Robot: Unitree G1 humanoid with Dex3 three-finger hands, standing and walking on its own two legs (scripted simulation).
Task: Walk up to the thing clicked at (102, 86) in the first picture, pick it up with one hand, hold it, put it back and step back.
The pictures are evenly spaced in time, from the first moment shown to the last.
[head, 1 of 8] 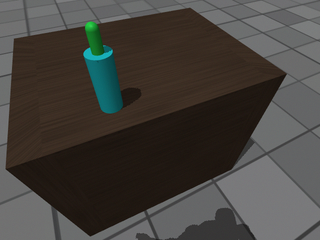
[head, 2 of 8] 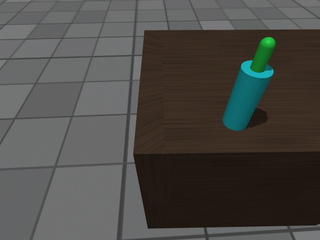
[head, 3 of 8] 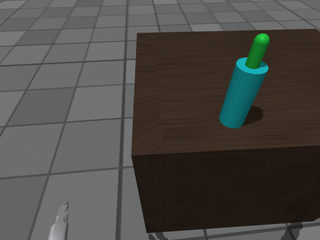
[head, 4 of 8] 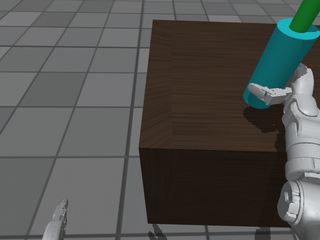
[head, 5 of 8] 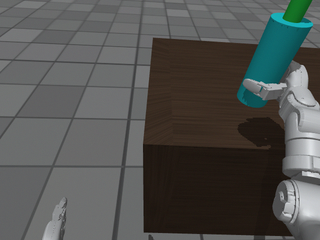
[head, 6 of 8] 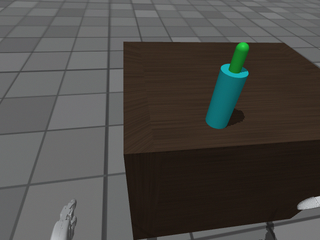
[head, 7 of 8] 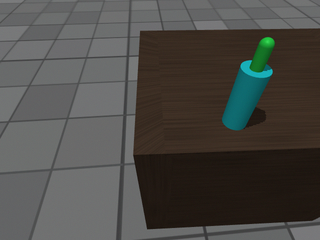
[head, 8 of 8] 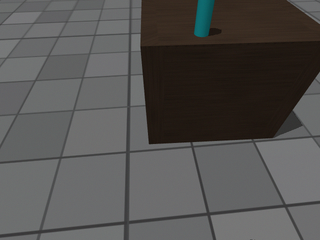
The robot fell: no
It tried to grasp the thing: yes
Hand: right
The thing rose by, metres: 0.24
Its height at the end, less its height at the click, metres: +0.00
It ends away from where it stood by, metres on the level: 0.00
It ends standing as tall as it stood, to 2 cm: yes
